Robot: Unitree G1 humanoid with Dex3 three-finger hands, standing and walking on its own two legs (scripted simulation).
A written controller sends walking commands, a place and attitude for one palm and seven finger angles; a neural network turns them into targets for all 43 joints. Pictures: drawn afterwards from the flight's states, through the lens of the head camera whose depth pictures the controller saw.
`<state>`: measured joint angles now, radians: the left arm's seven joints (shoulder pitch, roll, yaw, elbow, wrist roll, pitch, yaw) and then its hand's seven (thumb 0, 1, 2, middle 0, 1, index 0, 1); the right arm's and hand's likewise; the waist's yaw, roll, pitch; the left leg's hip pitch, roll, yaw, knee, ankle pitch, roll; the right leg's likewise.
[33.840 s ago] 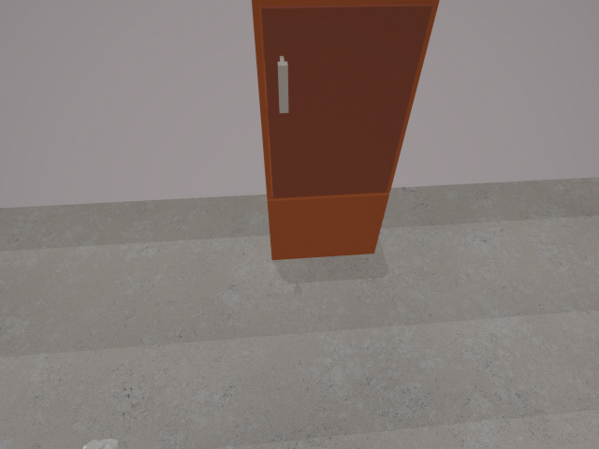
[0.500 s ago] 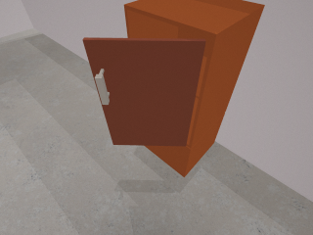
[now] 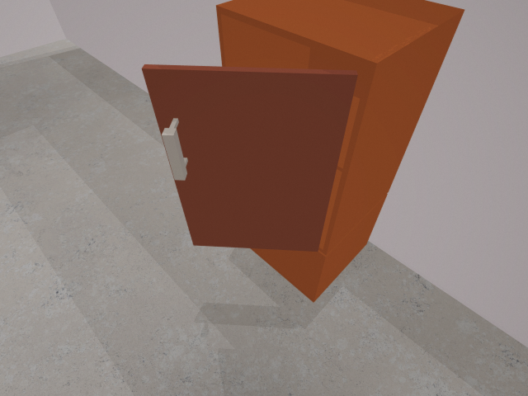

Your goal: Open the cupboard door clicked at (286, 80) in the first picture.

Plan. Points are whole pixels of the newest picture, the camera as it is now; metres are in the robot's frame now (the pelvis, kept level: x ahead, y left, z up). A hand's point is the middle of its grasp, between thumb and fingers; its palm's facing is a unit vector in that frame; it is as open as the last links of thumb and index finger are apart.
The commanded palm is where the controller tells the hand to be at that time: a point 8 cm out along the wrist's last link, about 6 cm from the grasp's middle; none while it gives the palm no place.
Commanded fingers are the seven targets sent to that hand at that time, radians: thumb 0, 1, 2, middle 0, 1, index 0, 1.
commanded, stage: look again from close up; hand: left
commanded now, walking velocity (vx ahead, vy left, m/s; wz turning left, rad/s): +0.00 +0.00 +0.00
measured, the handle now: (177, 149) +0.59 +0.23 +0.03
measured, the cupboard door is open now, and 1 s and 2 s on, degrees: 41 41 41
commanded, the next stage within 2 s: come to a stop and stand still in 0.22 s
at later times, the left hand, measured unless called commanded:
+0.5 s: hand out of the picture +0.05 +0.22 -0.17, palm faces -0.03 -0.96 -0.29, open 7.4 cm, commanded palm none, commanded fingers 0.00 0.90 0.90 -0.20 -0.30 -0.20 -0.30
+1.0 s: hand out of the picture +0.03 +0.18 -0.18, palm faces -0.01 -0.98 -0.21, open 7.4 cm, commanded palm none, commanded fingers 0.00 0.90 0.90 -0.20 -0.30 -0.20 -0.30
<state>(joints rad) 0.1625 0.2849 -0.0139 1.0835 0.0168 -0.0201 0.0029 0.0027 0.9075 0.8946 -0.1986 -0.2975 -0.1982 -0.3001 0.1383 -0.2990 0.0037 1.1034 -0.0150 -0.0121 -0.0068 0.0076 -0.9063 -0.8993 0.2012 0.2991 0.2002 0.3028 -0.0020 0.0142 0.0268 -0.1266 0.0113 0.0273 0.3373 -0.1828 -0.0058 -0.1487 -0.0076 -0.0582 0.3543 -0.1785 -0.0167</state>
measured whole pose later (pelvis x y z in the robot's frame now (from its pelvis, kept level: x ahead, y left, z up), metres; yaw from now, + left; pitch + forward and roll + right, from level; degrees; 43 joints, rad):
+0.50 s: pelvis +0.01 +0.01 -0.01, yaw +0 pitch -1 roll +0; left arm 0.23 0.24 -0.03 1.08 0.01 -0.02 0.02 0.00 0.91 0.89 -0.20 -0.30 -0.20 -0.30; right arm 0.22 -0.28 0.02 1.04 -0.02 -0.01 -0.01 0.01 -0.91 -0.90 0.20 0.30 0.20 0.30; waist -0.01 0.04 0.01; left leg -0.19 0.01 0.03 0.46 -0.26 0.00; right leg -0.20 -0.01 -0.06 0.45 -0.24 -0.01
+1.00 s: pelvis +0.02 +0.00 -0.01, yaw -1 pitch -1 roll +1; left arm 0.25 0.16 -0.01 1.12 0.01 -0.02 0.02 0.00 0.91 0.89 -0.20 -0.30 -0.20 -0.30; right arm 0.29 -0.15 0.02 1.12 -0.01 -0.02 -0.03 0.01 -0.91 -0.90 0.20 0.30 0.20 0.30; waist 0.00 0.01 0.05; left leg -0.15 0.00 0.05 0.44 -0.27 0.00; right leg -0.20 -0.02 -0.04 0.49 -0.28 -0.01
